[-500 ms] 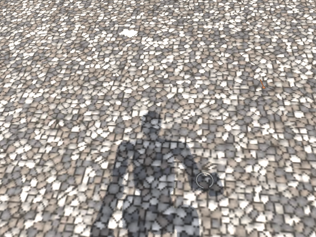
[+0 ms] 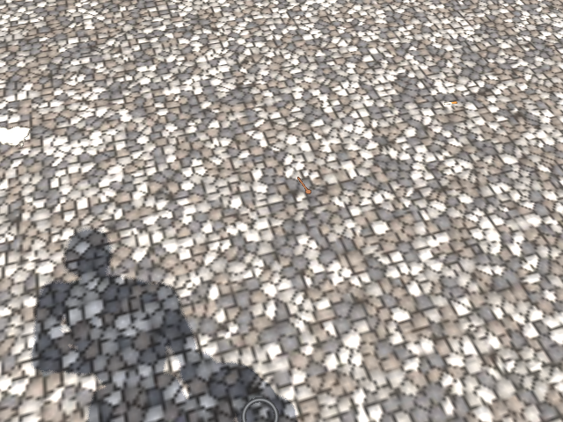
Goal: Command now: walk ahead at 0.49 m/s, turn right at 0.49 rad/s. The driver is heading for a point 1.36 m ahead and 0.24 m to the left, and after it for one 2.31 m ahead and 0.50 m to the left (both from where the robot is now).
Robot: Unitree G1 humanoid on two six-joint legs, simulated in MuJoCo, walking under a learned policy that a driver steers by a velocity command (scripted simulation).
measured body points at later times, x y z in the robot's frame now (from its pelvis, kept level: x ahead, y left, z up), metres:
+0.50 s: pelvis +0.28 -0.04 +0.00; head +0.30 -0.05 +0.45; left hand +0.27 +0.22 -0.13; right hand +0.37 -0.30 -0.14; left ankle +0.38 +0.12 -0.67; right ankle +0.21 -0.10 -0.74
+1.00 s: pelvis +0.54 +0.03 +0.00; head +0.57 +0.06 +0.45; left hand +0.61 +0.32 -0.11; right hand +0.65 -0.23 -0.12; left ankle +0.50 +0.06 -0.74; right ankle +0.69 -0.11 -0.67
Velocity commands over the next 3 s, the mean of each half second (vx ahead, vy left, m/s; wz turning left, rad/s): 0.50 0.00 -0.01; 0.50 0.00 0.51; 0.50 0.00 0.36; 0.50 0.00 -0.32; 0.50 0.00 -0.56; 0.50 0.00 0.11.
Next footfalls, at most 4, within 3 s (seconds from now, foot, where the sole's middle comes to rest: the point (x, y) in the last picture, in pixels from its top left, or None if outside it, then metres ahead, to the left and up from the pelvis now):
0.18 right None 0.25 -0.10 -0.78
0.72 left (245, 395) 0.53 0.07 -0.78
1.24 right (260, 269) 0.88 0.03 -0.78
1.74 left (156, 240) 0.99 0.33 -0.78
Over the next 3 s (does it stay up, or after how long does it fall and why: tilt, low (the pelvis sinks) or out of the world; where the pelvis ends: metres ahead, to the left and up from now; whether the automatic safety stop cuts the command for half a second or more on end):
stays up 1.55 0.30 -0.01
